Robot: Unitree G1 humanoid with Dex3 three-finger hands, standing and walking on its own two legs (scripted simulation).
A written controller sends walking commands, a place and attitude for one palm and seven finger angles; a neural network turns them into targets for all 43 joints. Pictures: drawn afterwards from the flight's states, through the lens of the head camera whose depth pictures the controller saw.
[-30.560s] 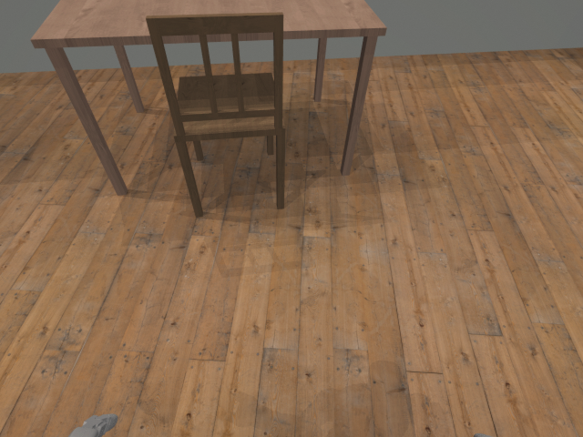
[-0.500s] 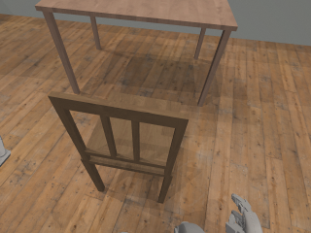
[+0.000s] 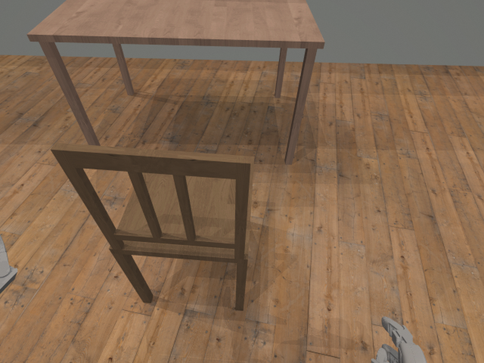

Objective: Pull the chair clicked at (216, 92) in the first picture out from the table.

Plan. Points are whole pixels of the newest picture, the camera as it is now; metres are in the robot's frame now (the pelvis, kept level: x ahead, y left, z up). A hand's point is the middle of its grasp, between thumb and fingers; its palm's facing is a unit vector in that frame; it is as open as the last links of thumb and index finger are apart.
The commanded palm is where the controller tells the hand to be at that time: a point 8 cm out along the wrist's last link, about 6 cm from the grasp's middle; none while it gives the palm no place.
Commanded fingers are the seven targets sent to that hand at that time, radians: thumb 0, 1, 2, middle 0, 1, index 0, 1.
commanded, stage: stop stepping back and stand still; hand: left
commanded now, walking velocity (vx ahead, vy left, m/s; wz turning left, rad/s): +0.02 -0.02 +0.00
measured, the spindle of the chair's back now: (147, 206) +0.47 +0.24 -0.10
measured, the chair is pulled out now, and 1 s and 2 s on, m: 0.64 0.64 0.64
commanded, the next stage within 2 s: let the arm hang, fingers relaxed in 0.54 s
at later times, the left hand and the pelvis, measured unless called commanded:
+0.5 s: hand out of the picture +0.13 +0.27 +0.16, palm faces +0.46 -0.79 -0.40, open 7.4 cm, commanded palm +0.08 +0.30 +0.18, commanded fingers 0.00 0.90 0.90 -0.20 -0.30 -0.20 -0.30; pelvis -0.06 +0.00 +0.01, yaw +1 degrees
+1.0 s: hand out of the picture -0.01 +0.17 -0.17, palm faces +0.09 -0.98 -0.16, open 6.8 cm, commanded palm none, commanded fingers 0.00 0.90 0.90 -0.20 -0.30 -0.20 -0.30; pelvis -0.05 -0.01 +0.00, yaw +3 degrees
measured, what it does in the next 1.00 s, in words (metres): stands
